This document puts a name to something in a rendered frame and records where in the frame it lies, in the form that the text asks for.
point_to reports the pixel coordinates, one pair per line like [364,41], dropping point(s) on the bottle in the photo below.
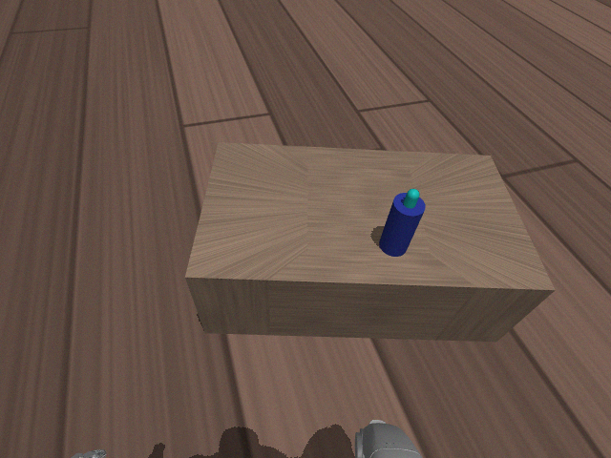
[405,213]

